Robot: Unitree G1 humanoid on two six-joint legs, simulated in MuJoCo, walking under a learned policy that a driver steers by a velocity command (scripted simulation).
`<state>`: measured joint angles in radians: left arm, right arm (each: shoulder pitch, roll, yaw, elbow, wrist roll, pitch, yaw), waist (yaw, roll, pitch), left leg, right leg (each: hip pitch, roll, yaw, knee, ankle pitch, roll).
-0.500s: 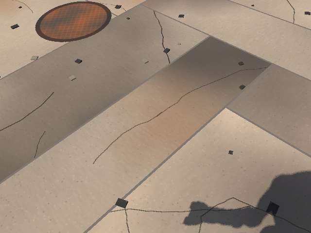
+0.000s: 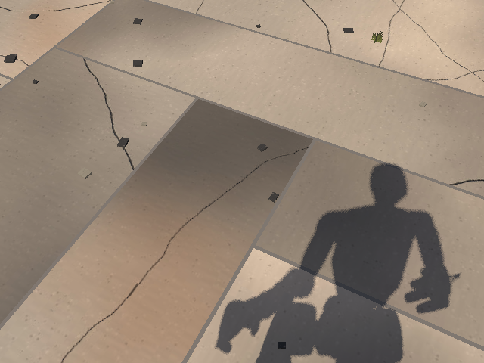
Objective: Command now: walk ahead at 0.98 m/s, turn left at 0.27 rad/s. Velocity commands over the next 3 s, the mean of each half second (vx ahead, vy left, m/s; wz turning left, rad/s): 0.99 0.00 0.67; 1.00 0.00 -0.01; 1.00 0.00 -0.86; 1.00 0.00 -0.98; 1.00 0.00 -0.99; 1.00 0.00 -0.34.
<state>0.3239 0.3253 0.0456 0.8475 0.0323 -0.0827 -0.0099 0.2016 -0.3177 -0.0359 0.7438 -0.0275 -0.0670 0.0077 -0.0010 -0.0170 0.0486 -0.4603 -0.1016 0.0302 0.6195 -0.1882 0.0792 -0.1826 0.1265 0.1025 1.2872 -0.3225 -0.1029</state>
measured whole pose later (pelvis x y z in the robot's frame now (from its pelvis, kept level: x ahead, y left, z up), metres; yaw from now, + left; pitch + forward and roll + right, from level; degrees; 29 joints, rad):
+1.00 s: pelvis +0.90 +0.20 +0.02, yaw +21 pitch +0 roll +2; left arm 0.21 0.28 0.04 0.81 0.01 -0.01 -0.05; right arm 0.44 -0.28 -0.05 0.92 -0.02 -0.11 0.01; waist -0.02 -0.03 0.03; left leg 0.08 -0.08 0.21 0.26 -0.30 0.07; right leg -0.76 -0.12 -0.02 1.09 -0.06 -0.09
